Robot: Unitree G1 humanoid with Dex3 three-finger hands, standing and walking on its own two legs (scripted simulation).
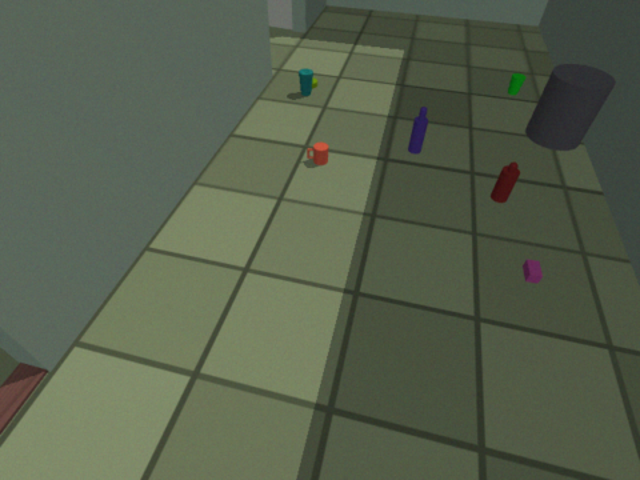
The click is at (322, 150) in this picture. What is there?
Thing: mug
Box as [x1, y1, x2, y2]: [307, 142, 328, 164]
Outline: 307,149 307,157 312,158 315,163 324,164 327,162 328,146 325,143 319,142 314,144 313,149
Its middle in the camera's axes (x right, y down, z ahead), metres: +0.00 -0.48 +2.08
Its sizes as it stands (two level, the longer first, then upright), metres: 0.114 0.080 0.093
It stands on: the floor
